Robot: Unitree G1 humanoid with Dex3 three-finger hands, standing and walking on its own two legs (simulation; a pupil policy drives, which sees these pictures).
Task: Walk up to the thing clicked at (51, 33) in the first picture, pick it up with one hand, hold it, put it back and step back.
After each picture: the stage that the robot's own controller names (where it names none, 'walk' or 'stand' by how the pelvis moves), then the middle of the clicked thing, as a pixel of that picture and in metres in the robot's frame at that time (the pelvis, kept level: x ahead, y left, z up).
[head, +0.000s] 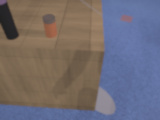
stand; (50, 26) +0.77 +0.19 -0.02
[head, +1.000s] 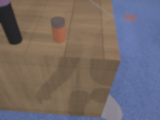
walk; (58, 30) +0.67 +0.13 +0.00
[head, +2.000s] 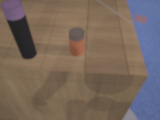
stand; (76, 42) +0.57 +0.05 +0.01
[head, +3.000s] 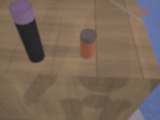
stand; (87, 44) +0.54 -0.02 +0.00
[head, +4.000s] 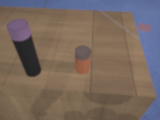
stand; (82, 60) +0.50 +0.02 -0.02
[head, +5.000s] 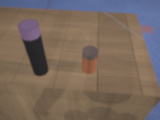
stand; (89, 60) +0.51 -0.01 -0.02
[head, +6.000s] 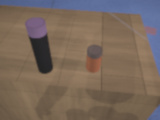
stand; (93, 59) +0.52 -0.03 -0.02
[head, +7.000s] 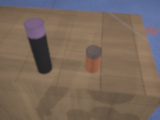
stand; (92, 59) +0.52 -0.03 -0.02
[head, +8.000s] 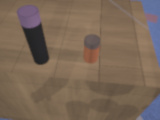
rise first; (91, 49) +0.53 -0.02 -0.01
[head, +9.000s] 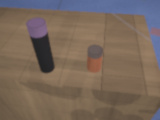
go down; (94, 59) +0.53 -0.01 -0.02
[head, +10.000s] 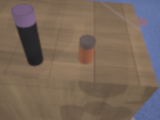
go down; (86, 50) +0.54 -0.03 +0.00
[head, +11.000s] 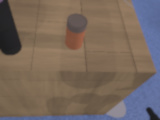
go down; (75, 32) +0.52 -0.02 +0.04
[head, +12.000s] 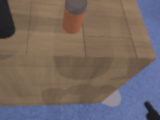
close in; (73, 15) +0.55 -0.02 +0.07
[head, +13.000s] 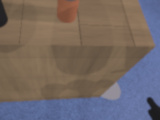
close; (68, 2) +0.57 -0.02 +0.09
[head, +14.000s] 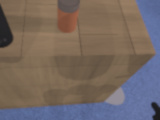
lift; (67, 13) +0.55 -0.01 +0.08
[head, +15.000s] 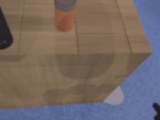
lift; (64, 12) +0.56 -0.01 +0.08
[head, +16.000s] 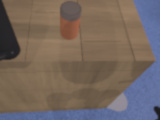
lift; (69, 21) +0.54 -0.01 +0.07
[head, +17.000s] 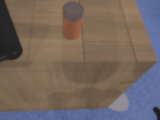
lift; (72, 22) +0.54 -0.01 +0.06
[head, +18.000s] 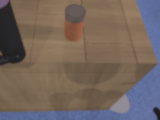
lift; (74, 23) +0.54 -0.02 +0.06
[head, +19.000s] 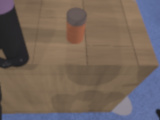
lift; (75, 27) +0.54 -0.02 +0.05
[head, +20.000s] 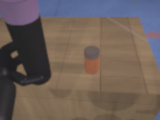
lift; (91, 60) +0.52 -0.02 +0.02
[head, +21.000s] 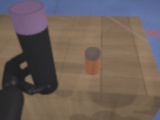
hold; (92, 61) +0.52 -0.02 -0.01
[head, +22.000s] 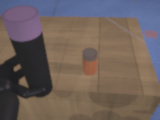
crouch; (89, 62) +0.53 -0.02 -0.01
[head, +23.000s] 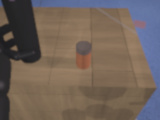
crouch; (83, 55) +0.53 -0.02 -0.01
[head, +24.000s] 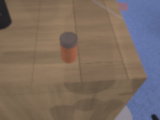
lower; (68, 48) +0.52 -0.01 +0.00
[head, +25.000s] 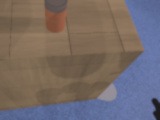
lower; (55, 13) +0.55 +0.00 +0.07
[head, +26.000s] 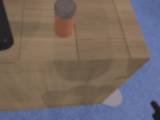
lower; (64, 19) +0.54 -0.01 +0.06
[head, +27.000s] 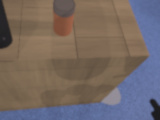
lower; (63, 17) +0.55 -0.01 +0.06
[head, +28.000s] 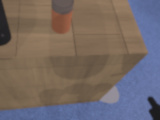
loosen; (61, 14) +0.55 -0.01 +0.07
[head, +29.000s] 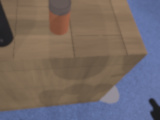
withdraw; (59, 16) +0.55 -0.01 +0.07
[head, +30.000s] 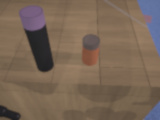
sink last; (90, 50) +0.51 -0.02 +0.03
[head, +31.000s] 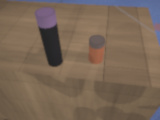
stand; (96, 49) +0.55 -0.02 +0.02
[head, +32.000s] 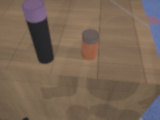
stand; (89, 45) +0.54 -0.01 +0.04
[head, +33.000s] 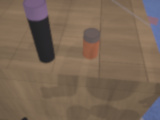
stand; (91, 44) +0.54 -0.01 +0.04
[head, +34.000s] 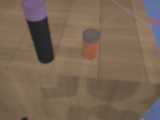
stand; (90, 44) +0.53 -0.01 +0.05
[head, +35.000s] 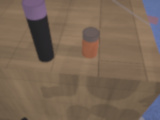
stand; (90, 43) +0.54 -0.01 +0.04
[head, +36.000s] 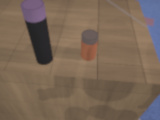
stand; (89, 45) +0.53 -0.02 +0.04
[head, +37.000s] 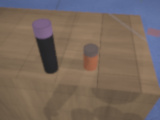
walk; (90, 57) +0.54 -0.01 -0.02
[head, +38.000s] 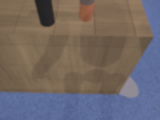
walk; (86, 7) +0.72 +0.00 +0.01
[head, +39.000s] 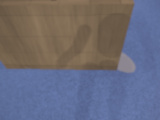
walk; out of the picture +1.04 +0.03 +0.00
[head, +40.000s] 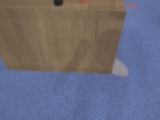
stand; out of the picture +1.16 +0.01 -0.01
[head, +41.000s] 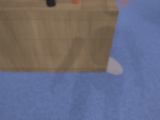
stand; out of the picture +1.16 +0.04 -0.02
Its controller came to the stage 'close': yes
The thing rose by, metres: 0.00
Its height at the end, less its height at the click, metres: +0.00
